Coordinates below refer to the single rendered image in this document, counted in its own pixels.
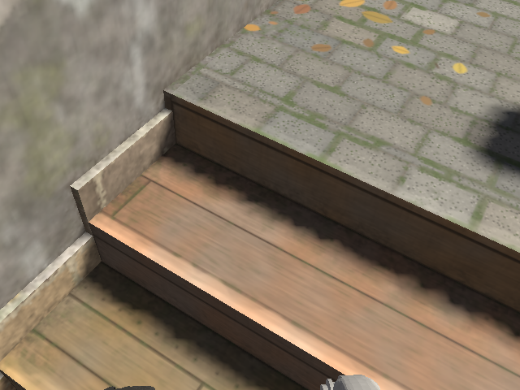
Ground stairs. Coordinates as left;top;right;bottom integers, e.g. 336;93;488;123
0;94;520;390

